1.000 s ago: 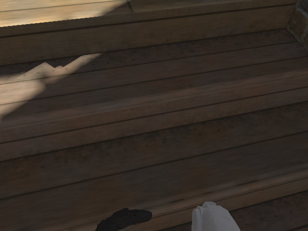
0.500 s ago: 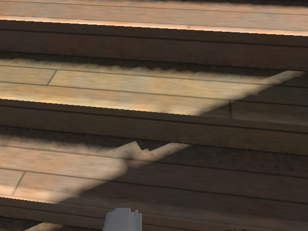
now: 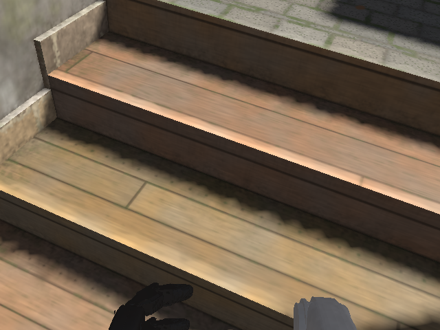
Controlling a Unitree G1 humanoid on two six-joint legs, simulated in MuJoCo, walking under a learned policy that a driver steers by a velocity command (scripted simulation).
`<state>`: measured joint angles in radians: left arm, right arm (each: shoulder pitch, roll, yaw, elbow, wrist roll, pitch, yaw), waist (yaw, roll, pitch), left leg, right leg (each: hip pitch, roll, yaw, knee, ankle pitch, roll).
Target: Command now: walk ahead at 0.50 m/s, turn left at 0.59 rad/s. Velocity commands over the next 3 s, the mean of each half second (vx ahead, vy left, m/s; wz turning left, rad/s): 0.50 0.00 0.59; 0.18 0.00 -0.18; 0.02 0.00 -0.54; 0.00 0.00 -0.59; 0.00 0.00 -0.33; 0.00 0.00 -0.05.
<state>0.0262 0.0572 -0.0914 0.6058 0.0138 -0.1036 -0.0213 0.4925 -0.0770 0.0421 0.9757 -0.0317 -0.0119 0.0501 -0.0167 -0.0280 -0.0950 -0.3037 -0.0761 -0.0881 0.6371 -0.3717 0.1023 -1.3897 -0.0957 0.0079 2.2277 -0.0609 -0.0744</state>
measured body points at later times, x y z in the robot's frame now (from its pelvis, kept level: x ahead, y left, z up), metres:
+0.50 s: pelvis +0.28 -0.03 +0.16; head +0.29 -0.03 +0.61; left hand +0.18 +0.17 +0.01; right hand +0.58 -0.14 +0.11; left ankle +0.34 +0.14 -0.39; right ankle +0.29 -0.13 -0.57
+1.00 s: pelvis +0.42 +0.01 +0.17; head +0.43 +0.04 +0.62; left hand +0.59 +0.24 +0.08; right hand +0.52 -0.24 +0.05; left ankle +0.45 +0.15 -0.57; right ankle +0.45 -0.13 -0.21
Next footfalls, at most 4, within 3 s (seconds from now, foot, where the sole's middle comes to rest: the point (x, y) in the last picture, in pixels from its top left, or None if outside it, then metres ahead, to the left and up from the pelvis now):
0.20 right None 0.33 -0.12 -0.60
0.68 left None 0.49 0.16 -0.60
1.20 right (279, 278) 0.57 -0.17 -0.44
1.86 left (201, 233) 0.69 0.03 -0.44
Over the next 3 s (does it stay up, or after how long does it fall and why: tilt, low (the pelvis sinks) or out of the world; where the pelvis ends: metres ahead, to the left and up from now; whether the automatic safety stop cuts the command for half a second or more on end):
stays up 0.63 -0.09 0.34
